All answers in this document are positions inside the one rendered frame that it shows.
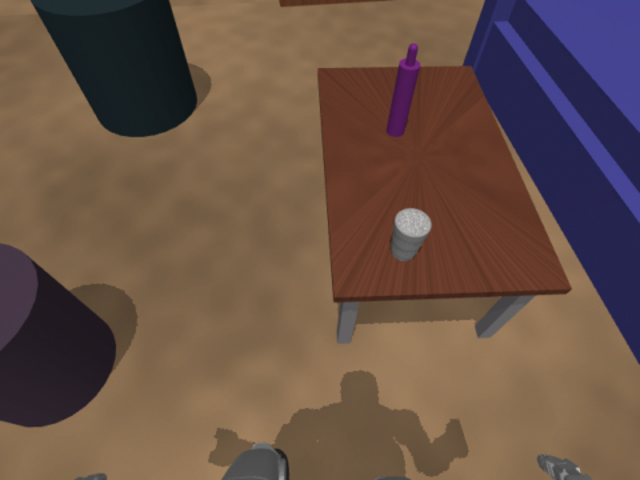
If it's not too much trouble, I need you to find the right robot hand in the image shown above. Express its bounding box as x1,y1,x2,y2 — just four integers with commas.
537,454,593,480

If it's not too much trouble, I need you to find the sofa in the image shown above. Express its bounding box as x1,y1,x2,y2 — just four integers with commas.
463,0,640,365

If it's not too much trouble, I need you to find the coffee table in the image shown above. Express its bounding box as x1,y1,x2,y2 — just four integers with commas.
318,66,572,344

